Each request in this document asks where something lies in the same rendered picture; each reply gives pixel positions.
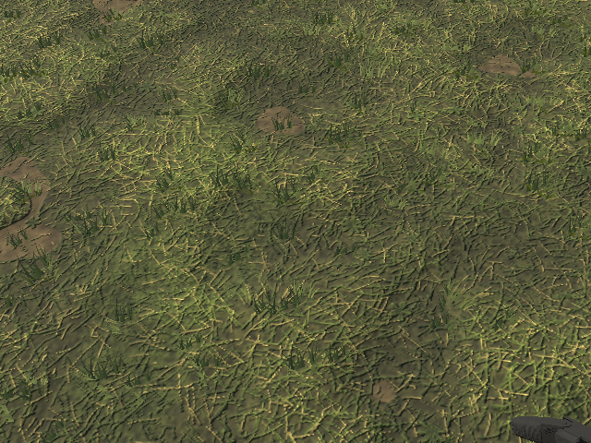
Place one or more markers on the robot right hand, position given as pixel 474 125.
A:
pixel 551 430

